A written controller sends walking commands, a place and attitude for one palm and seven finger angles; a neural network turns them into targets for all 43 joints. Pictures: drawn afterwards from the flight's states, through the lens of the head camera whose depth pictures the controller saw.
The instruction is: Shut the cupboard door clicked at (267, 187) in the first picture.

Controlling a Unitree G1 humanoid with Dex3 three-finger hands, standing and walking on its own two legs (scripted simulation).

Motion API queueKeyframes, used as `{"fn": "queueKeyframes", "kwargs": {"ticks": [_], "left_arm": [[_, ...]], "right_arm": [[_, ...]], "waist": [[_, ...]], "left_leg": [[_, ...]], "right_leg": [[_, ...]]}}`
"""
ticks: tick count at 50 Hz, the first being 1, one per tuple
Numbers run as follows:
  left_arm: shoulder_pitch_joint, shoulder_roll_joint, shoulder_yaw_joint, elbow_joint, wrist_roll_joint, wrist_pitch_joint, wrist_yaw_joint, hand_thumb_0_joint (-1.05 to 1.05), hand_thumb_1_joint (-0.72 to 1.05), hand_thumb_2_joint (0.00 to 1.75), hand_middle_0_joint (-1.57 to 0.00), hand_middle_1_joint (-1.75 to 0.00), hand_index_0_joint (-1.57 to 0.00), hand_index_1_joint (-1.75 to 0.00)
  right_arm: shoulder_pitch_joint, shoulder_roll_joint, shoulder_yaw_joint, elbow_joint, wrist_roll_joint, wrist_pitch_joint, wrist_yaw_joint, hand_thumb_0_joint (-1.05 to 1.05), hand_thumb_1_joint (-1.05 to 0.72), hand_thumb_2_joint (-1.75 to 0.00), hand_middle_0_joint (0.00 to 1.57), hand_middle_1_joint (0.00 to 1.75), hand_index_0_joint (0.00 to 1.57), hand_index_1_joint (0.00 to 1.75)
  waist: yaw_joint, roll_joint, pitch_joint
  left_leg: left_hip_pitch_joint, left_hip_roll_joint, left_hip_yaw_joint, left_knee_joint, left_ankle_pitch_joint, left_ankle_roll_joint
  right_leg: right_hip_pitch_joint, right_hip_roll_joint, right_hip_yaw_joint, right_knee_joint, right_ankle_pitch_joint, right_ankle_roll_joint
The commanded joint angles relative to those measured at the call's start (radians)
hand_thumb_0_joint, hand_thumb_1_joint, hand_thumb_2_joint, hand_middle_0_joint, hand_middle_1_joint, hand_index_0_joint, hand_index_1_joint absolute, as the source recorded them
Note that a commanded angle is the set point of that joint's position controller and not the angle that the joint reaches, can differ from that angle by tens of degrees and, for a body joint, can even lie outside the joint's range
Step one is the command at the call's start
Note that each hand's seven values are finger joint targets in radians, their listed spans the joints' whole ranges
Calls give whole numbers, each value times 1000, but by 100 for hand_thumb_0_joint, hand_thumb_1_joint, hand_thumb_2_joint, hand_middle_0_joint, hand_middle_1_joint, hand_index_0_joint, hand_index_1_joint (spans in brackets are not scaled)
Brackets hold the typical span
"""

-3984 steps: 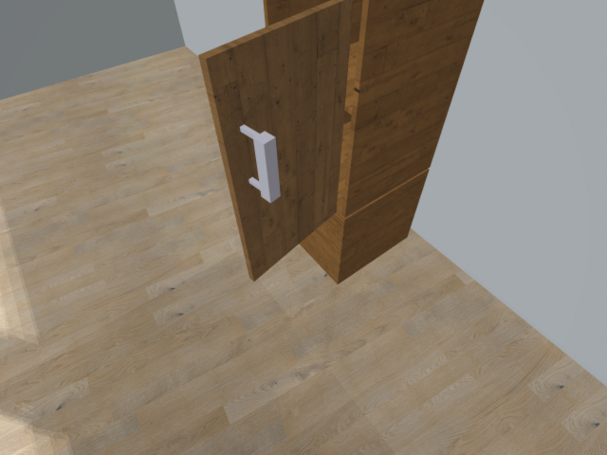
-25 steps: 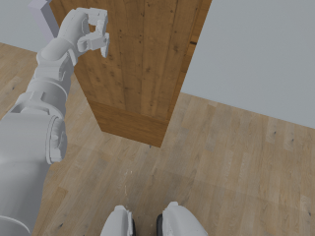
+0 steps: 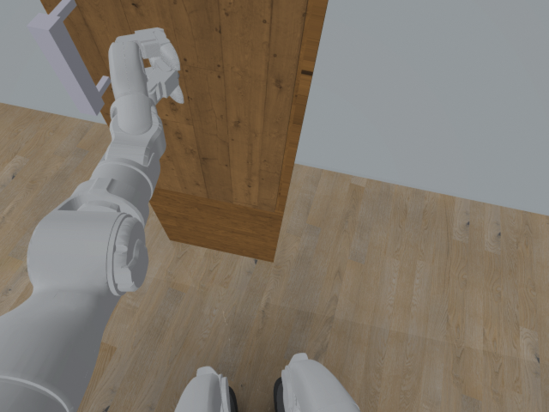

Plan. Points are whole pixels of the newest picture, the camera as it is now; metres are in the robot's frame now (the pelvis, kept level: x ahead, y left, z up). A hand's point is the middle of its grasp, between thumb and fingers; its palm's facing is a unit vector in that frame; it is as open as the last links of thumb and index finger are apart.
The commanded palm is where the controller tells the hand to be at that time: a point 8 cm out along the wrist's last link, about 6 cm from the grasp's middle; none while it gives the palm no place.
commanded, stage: pull the fist back off the door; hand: left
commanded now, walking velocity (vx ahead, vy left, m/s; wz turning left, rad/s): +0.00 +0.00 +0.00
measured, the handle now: (79, 59) +0.61 +0.19 +0.12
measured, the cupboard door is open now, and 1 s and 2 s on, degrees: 0 0 0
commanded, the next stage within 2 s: draw the hand back to the body in 0.44 s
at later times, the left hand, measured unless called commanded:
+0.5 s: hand (173, 101) +0.51 +0.06 +0.13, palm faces +0.07 -1.00 -0.03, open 3.1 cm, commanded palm +0.48 +0.10 +0.12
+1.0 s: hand (104, 153) +0.40 +0.12 +0.17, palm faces +0.04 -1.00 -0.03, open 3.1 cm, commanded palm +0.36 +0.17 +0.17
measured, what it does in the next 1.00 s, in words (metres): rises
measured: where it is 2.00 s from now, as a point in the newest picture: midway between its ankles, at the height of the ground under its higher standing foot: outside the picture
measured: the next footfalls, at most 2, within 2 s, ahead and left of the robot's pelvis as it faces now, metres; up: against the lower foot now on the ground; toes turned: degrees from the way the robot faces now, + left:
none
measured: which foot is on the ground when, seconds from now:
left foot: down 0.00-1.00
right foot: down 0.00-1.00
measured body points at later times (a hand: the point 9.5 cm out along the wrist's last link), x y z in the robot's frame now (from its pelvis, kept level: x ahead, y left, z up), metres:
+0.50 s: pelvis +0.06 -0.01 +0.03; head +0.13 -0.03 +0.48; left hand +0.50 +0.12 +0.13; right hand +0.10 -0.27 -0.09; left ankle +0.04 +0.09 -0.66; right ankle +0.04 -0.09 -0.66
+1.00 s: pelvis +0.05 -0.02 +0.06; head +0.05 -0.04 +0.51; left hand +0.39 +0.18 +0.18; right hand +0.18 -0.27 -0.05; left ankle +0.04 +0.09 -0.66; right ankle +0.04 -0.09 -0.66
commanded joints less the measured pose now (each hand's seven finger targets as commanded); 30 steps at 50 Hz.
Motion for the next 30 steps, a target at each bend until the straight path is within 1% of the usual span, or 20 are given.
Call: {"fn": "queueKeyframes", "kwargs": {"ticks": [1, 5, 7, 9, 10, 11, 13, 14, 16, 17, 20, 21, 22, 23, 24, 25, 26, 27, 28, 30], "left_arm": [[-564, 27, -17, -254, -63, -47, -77, 0, 90, 90, -130, -150, -130, -150], [-389, 10, 18, -323, -97, -88, -88, 0, 90, 90, -130, -150, -130, -150], [-328, 0, 12, -354, -86, -112, -83, 0, 90, 90, -130, -150, -130, -150], [-228, 5, 23, -373, -64, -121, -69, 0, 90, 90, -130, -150, -130, -150], [-211, -3, 21, -406, -62, -123, -62, 0, 90, 90, -130, -150, -130, -150], [-148, 34, 57, -401, -57, -120, -55, 0, 90, 90, -130, -150, -130, -150], [-87, 63, 92, -440, -57, -113, -44, 0, 90, 90, -130, -150, -130, -150], [-77, 66, 93, -488, -58, -115, -42, 0, 90, 90, -130, -150, -130, -150], [-16, 76, 100, -615, -58, -131, -42, 0, 90, 90, -130, -150, -130, -150], [35, 46, 82, -665, -62, -137, -45, 0, 90, 90, -130, -150, -130, -150], [27, -53, -25, -822, -70, -149, -67, 0, 90, 90, -130, -150, -130, -150], [47, -89, -63, -834, -76, -141, -77, 0, 90, 90, -130, -150, -130, -150], [93, -79, -54, -803, -81, -123, -85, 0, 90, 90, -130, -150, -130, -150], [84, -106, -83, -798, -89, -104, -95, 0, 90, 90, -130, -150, -130, -150], [117, -110, -83, -758, -93, -79, -103, 0, 90, 90, -130, -150, -130, -150], [94, -149, -129, -742, -96, -56, -114, 0, 90, 90, -130, -150, -130, -150], [82, -147, -126, -754, -103, -42, -116, 0, 90, 90, -130, -150, -130, -150], [78, -177, -150, -754, -107, -29, -120, 0, 90, 90, -130, -150, -130, -150], [107, -179, -138, -723, -117, -12, -119, 0, 90, 90, -130, -150, -130, -150], [179, -122, -78, -772, -132, -2, -120, 0, 90, 90, -130, -150, -130, -150]], "right_arm": [[158, -200, -67, -70, 20, -17, -26, 0, -90, -90, 20, 30, 20, 30], [148, -189, -73, -86, 21, -9, -22, 0, -90, -90, 20, 30, 20, 30], [146, -185, -76, -88, 21, -3, -18, 0, -90, -90, 20, 30, 20, 30], [143, -179, -80, -100, 21, 11, -12, 0, -90, -90, 20, 30, 20, 30], [137, -176, -82, -108, 21, 18, -9, 0, -90, -90, 20, 30, 20, 30], [139, -177, -84, -115, 23, 26, -11, 0, -90, -90, 20, 30, 20, 30], [124, -169, -84, -136, 27, 42, -14, 0, -90, -90, 20, 30, 20, 30], [113, -165, -84, -148, 28, 48, -15, 0, -90, -90, 20, 30, 20, 30], [97, -158, -88, -173, 31, 57, -22, 0, -90, -90, 20, 30, 20, 30], [79, -148, -88, -186, 34, 57, -21, 0, -90, -90, 20, 30, 20, 30], [51, -135, -95, -187, 43, 53, -24, 0, -90, -90, 20, 30, 20, 30], [52, -133, -96, -184, 46, 52, -27, 0, -90, -90, 20, 30, 20, 30], [46, -140, -101, -174, 53, 54, -30, 0, -90, -90, 20, 30, 20, 30], [39, -137, -100, -168, 54, 56, -34, 0, -90, -90, 20, 30, 20, 30], [38, -140, -99, -163, 59, 60, -38, 0, -90, -90, 20, 30, 20, 30], [26, -136, -97, -160, 65, 63, -42, 0, -90, -90, 20, 30, 20, 30], [26, -137, -98, -161, 69, 64, -47, 0, -90, -90, 20, 30, 20, 30], [12, -130, -95, -158, 72, 63, -49, 0, -90, -90, 20, 30, 20, 30], [3, -127, -94, -155, 73, 64, -51, 0, -90, -90, 20, 30, 20, 30], [-14, -130, -89, -174, 76, 64, -56, 0, -90, -90, 20, 30, 20, 30]], "waist": [[-58, 21, -441], [5, -3, -449], [12, -5, -425], [45, -7, -418], [48, -15, -416], [70, -41, -417], [91, -74, -410], [95, -84, -417], [124, -73, -475], [137, -49, -485], [110, -27, -497], [99, -40, -478], [99, -56, -449], [84, -70, -420], [87, -105, -396], [66, -117, -346], [74, -95, -356], [74, -62, -360], [88, -57, -345], [129, -82, -394]], "left_leg": [[433, 13, -104, -192, 5, -19], [452, 11, -74, -196, 118, -21], [462, 13, -63, -198, 155, -20], [458, 9, -47, -204, 192, -21], [456, 6, -35, -205, 205, -18], [443, 1, -24, -206, 222, -15], [405, -6, -1, -215, 245, -11], [396, -10, 10, -221, 256, -8], [446, -12, 17, -223, 331, -8], [474, -13, 22, -223, 369, -8], [578, -3, 18, -211, 450, -11], [603, 0, 15, -207, 475, -8], [603, 4, 12, -211, 465, -10], [596, 3, 14, -215, 450, -9], [576, 3, 11, -224, 423, -10], [572, 4, 10, -234, 399, -9], [598, 1, 11, -234, 407, -10], [619, 1, 6, -237, 426, -13], [619, -1, 5, -237, 417, -15], [622, -4, 6, -256, 433, -17]], "right_leg": [[150, 14, 82, -211, 43, 29], [231, 20, 79, -220, 121, 25], [238, 20, 79, -220, 157, 25], [277, 21, 80, -215, 203, 23], [300, 21, 84, -220, 228, 26], [345, 21, 92, -221, 262, 25], [429, 17, 108, -228, 336, 32], [474, 12, 118, -232, 376, 37], [540, 13, 122, -218, 483, 36], [553, 15, 121, -215, 534, 35], [524, 18, 112, -212, 605, 41], [511, 20, 109, -215, 617, 43], [494, 20, 108, -226, 609, 47], [491, 18, 109, -234, 613, 53], [495, 16, 107, -243, 595, 55], [478, 13, 106, -259, 582, 58], [475, 11, 108, -261, 572, 58], [461, 8, 103, -260, 572, 54], [456, 8, 101, -267, 559, 49], [529, 6, 103, -266, 585, 44]]}}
